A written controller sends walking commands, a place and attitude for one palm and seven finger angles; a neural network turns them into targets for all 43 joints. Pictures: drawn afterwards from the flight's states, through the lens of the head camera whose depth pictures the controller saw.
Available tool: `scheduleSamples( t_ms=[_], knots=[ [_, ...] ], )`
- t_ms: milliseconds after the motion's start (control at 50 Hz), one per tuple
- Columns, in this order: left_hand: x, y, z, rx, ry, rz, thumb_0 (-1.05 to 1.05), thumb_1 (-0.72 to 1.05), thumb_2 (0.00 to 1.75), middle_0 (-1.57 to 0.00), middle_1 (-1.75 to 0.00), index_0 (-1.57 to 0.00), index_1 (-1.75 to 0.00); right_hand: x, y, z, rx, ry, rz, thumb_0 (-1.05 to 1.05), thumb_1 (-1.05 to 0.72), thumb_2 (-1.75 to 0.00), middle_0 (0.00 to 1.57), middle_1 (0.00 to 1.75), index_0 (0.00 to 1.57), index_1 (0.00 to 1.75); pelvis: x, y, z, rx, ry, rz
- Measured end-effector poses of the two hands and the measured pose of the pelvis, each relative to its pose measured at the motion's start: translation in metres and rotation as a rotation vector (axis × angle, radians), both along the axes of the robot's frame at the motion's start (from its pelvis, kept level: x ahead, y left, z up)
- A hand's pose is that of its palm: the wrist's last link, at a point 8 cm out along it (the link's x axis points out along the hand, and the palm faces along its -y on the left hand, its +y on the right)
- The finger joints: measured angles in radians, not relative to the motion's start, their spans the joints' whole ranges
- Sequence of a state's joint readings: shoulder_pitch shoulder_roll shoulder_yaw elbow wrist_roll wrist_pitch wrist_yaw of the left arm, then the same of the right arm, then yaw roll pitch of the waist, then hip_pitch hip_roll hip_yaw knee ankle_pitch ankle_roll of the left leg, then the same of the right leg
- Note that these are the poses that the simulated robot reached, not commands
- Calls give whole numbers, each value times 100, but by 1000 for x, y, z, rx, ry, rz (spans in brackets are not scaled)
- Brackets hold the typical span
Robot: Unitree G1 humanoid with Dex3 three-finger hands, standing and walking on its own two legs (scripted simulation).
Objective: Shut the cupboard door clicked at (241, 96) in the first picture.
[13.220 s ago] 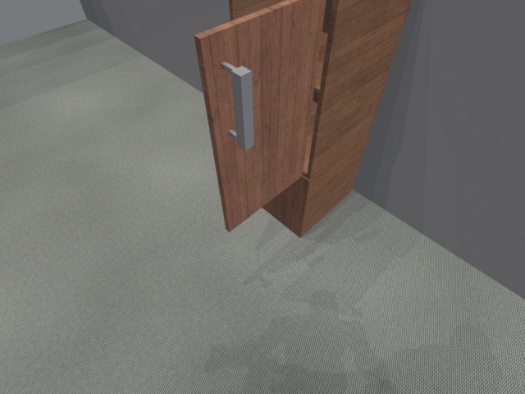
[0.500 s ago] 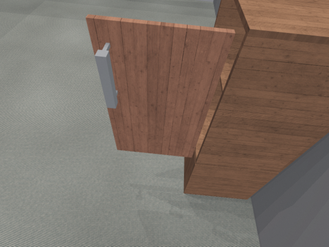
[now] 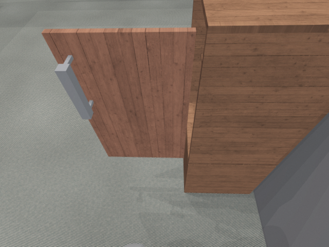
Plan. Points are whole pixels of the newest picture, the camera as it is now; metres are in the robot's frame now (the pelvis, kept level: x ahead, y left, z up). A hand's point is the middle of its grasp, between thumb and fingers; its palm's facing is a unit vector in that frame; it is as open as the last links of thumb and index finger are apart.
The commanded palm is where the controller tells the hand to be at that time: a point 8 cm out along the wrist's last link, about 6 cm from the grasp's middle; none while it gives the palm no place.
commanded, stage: come to a stop and stand still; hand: left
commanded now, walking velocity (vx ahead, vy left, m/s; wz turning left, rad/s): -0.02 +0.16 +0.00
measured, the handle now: (79, 89) +0.49 +0.25 +0.10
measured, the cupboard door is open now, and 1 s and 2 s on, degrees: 90 90 90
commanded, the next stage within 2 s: look again from close up in 1.80 s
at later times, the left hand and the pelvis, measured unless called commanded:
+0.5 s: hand out of the picture +0.01 +0.27 -0.18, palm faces +0.01 -0.96 -0.27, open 7.4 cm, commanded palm none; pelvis -0.03 +0.06 -0.01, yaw +0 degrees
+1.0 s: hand out of the picture -0.05 +0.23 -0.18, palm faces -0.04 -0.98 -0.21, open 7.4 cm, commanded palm none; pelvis -0.05 +0.05 +0.00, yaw -1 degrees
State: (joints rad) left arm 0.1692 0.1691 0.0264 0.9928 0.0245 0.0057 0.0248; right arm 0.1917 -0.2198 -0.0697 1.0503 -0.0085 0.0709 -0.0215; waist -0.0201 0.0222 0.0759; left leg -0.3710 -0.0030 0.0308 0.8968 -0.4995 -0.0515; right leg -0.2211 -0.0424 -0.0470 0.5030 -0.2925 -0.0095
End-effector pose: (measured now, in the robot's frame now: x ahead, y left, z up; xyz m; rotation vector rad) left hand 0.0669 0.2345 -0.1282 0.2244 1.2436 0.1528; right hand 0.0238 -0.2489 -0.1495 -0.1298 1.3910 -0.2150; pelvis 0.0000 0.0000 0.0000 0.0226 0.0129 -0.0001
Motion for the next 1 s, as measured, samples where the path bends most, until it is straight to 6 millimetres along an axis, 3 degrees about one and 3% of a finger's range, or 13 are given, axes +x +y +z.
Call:
scheduleSamples(
  t_ms=[100,200,280,380,460,600,860,1000],
  knots=[
    [-17,0,-4,-28,7,42,0,91,90,-20,-30,-20,-30,6,5,9,-6,-7,41,0,-91,-90,20,30,20,30,-3,3,3,7,-3,11],
    [-41,19,-20,-43,49,66,0,91,90,-20,-30,-20,-30,19,21,10,-31,-69,85,0,-91,-90,20,30,20,30,-10,18,-5,-16,-19,26],
    [-56,40,-21,-16,56,55,1,91,90,-20,-30,-20,-30,29,37,11,-35,-151,104,0,-91,-90,20,30,20,30,-14,32,-9,-28,-21,15],
    [-63,64,-20,13,51,31,1,91,90,-20,-30,-20,-30,41,61,13,-19,-245,109,0,-91,-90,20,30,20,30,-18,48,-13,-36,-21,3],
    [-62,76,-19,20,22,25,1,91,90,-20,-30,-20,-30,40,78,14,-6,-272,120,0,-91,-90,20,30,20,30,-24,58,-13,-38,-34,-3],
    [-66,78,-14,7,-5,9,1,91,90,-19,-30,-20,-30,17,88,10,9,-247,107,0,-91,-90,20,30,21,30,-36,67,-11,-35,-48,-13],
    [-103,56,-16,-37,86,-8,1,91,90,-20,-30,-20,-30,-56,69,8,-7,-87,38,0,-91,-90,20,30,20,30,-50,61,-4,-20,-48,-25],
    [-119,42,-16,-44,130,-4,1,91,90,-20,-30,-20,-30,-80,63,6,10,-26,13,0,-91,-90,20,30,20,30,-53,51,-2,-18,-45,-25]
  ],
)
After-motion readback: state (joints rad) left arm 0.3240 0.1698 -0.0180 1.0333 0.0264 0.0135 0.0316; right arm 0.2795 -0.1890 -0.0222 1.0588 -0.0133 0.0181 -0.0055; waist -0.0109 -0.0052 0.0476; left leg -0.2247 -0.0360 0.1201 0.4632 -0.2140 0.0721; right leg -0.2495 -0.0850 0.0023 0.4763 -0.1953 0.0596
